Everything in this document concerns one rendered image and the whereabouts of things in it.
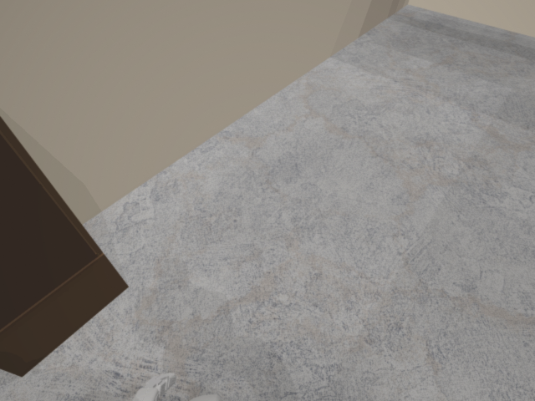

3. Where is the left robot hand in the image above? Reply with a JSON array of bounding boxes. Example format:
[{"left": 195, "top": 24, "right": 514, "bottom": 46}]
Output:
[{"left": 132, "top": 373, "right": 176, "bottom": 401}]

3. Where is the cupboard door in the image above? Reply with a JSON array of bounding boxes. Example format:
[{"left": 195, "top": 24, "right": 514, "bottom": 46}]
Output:
[{"left": 0, "top": 135, "right": 97, "bottom": 330}]

